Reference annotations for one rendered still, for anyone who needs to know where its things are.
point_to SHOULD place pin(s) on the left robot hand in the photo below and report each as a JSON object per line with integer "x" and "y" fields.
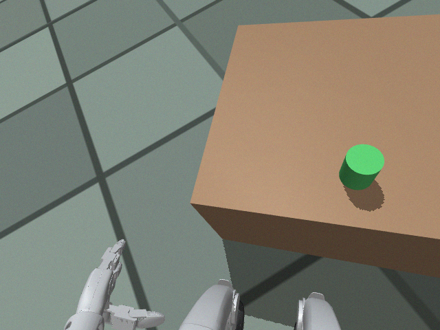
{"x": 98, "y": 288}

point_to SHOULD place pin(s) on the can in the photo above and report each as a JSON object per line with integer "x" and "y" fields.
{"x": 361, "y": 166}

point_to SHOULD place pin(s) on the left robot arm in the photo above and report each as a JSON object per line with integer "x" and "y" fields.
{"x": 85, "y": 321}

